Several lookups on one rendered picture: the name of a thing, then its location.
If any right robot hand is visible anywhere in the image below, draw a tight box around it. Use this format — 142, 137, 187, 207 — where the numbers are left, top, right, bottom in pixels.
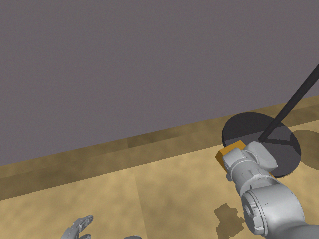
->
226, 141, 278, 181

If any coat stand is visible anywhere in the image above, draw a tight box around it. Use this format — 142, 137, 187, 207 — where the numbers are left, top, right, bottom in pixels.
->
222, 64, 319, 178

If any left robot hand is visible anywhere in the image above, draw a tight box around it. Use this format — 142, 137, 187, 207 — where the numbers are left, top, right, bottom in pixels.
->
61, 215, 93, 239

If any right robot arm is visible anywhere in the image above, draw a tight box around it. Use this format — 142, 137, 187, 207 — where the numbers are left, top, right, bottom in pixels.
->
222, 148, 319, 239

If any small box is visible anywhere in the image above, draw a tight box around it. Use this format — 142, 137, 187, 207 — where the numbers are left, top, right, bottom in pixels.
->
215, 140, 275, 178

